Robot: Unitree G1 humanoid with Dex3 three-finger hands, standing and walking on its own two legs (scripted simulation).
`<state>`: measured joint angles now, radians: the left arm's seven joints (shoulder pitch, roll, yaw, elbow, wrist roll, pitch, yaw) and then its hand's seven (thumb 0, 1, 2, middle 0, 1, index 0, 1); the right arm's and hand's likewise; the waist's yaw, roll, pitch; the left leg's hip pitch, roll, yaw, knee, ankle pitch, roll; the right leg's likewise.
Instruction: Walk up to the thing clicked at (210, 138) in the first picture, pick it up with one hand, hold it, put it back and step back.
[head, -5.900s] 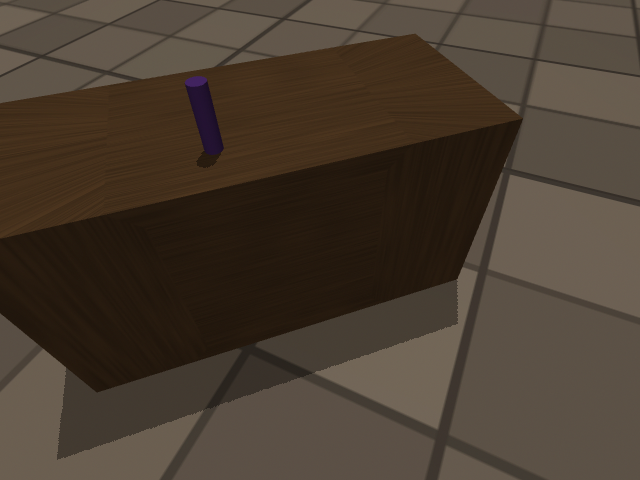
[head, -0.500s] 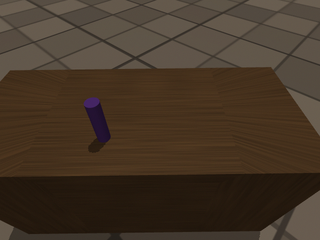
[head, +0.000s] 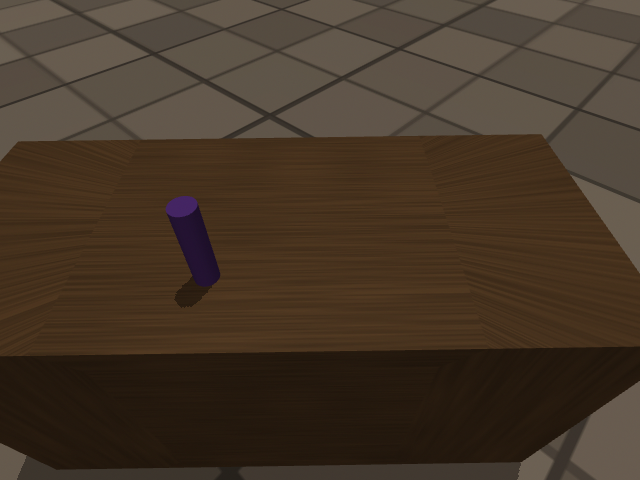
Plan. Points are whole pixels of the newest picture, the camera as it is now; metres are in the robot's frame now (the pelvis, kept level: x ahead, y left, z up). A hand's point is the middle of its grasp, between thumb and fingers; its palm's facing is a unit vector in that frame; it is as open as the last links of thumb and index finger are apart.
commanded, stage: stand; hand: left
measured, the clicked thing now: (195, 244) +0.47 +0.22 +0.00
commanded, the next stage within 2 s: rise first in 0.16 s
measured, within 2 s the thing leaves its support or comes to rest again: neither
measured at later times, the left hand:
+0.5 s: hand out of the picture +0.17 +0.24 -0.13, palm faces +0.16 -0.94 -0.32, open 10.9 cm
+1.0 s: hand (124, 447) +0.19 +0.25 -0.03, palm faces +0.29 -0.88 -0.37, open 17.3 cm
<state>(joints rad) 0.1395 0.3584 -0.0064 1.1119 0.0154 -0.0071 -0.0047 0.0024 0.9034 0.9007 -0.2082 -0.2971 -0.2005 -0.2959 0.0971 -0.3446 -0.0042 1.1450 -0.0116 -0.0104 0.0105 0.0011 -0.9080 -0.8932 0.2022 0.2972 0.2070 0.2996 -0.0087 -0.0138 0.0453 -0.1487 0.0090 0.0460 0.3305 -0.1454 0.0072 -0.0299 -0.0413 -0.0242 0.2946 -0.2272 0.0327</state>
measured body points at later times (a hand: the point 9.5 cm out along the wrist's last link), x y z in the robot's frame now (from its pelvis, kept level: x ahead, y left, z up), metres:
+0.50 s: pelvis -0.01 +0.00 -0.01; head +0.03 +0.00 +0.44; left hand +0.16 +0.29 -0.11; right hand +0.15 -0.29 -0.12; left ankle +0.02 +0.11 -0.75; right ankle -0.04 -0.14 -0.75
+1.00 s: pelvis +0.00 -0.01 +0.00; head +0.01 -0.02 +0.45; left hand +0.17 +0.30 -0.01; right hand +0.16 -0.27 -0.10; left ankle +0.02 +0.11 -0.75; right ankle -0.04 -0.14 -0.75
